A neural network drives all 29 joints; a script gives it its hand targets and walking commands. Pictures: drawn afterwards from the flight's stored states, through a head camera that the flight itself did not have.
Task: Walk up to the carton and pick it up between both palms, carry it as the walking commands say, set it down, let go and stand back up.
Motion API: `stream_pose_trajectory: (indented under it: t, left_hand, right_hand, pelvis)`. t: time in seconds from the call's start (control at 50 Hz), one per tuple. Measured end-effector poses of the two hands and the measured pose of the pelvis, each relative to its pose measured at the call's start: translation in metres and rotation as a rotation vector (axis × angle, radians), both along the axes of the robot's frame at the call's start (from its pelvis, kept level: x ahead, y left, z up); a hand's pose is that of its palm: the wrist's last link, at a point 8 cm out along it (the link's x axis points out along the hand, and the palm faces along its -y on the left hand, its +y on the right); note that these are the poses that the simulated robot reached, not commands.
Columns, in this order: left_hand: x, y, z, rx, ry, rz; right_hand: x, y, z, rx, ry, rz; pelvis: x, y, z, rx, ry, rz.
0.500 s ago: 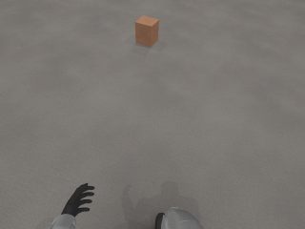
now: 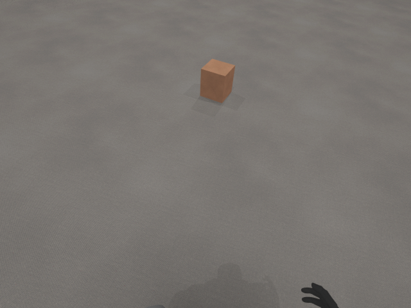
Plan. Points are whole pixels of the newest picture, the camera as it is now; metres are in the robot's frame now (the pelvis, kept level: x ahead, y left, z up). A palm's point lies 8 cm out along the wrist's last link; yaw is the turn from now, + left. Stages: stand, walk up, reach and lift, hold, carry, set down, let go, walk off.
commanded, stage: walk up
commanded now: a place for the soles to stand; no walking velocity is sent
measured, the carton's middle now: (217, 80) +1.89 -0.10 -0.62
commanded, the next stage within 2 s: none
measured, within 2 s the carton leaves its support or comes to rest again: neither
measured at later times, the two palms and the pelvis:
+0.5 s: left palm (134, 194) +0.40 +0.20 -0.09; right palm (328, 222) +0.35 -0.32 -0.11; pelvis +0.32 -0.05 +0.01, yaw +0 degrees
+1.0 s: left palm (143, 116) +0.72 +0.23 -0.08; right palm (295, 144) +0.61 -0.28 -0.08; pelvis +0.60 -0.01 +0.02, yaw -2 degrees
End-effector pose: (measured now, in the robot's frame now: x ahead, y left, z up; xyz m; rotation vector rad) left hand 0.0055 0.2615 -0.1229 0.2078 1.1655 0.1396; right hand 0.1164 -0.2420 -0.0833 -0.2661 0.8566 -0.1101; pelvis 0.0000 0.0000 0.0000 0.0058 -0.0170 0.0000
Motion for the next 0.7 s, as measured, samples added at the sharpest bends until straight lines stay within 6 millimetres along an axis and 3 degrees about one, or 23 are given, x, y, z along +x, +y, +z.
stream_pose_trajectory:
  t: [0.1,0.2,0.28,0.34,0.4,0.5,0.6,0.7]
  left_hand:
    - [0.162,-0.004,0.038,-0.006,-0.205,-0.157]
    - [0.295,-0.037,0.067,-0.049,-0.36,-0.253]
    - [0.378,-0.073,0.068,-0.073,-0.41,-0.294]
    - [0.425,-0.088,0.052,-0.045,-0.422,-0.284]
    - [0.432,-0.084,0.03,0.001,-0.346,-0.199]
    - [0.399,-0.061,0.03,0.041,-0.161,-0.049]
    - [0.376,-0.044,0.037,0.052,-0.036,0.062]
    - [0.392,-0.031,0.028,0.029,0.05,0.126]
  right_hand:
    - [-0.036,-0.018,0.006,-0.018,0.175,-0.155]
    - [-0.052,-0.029,0.008,-0.014,0.363,-0.246]
    - [-0.032,-0.039,-0.003,0.001,0.481,-0.272]
    - [0.004,-0.054,-0.023,0.007,0.542,-0.256]
    - [0.07,-0.071,-0.041,0.007,0.513,-0.218]
    - [0.234,-0.073,-0.026,0.011,0.264,-0.074]
    - [0.377,-0.046,0.004,0.034,0.073,0.066]
    - [0.479,-0.01,0.017,0.057,-0.023,0.139]
  pelvis:
    - [0.058,0.001,0.021,0.005,0.001,-0.029]
    - [0.121,-0.006,0.029,0.0,-0.009,-0.031]
    - [0.18,-0.021,0.021,0.004,-0.016,-0.03]
    - [0.229,-0.038,0.002,0.013,-0.015,-0.013]
    - [0.265,-0.048,-0.01,0.002,-0.015,-0.019]
    - [0.318,-0.049,0.008,-0.015,-0.014,0.001]
    - [0.374,-0.043,0.023,-0.018,-0.008,0.017]
    - [0.435,-0.029,0.022,-0.019,-0.014,0.024]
